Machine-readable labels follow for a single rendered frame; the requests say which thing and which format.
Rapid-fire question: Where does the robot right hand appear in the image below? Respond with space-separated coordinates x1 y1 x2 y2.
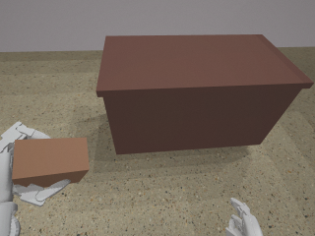
225 198 264 236

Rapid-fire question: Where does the robot left forearm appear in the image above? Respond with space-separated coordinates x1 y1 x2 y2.
0 202 21 236

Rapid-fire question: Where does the table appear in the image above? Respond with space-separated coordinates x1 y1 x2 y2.
95 34 314 155

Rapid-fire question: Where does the sponge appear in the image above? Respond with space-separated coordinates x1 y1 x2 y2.
12 137 90 188

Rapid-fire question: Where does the robot left hand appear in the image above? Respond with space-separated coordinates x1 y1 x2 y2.
0 121 71 207

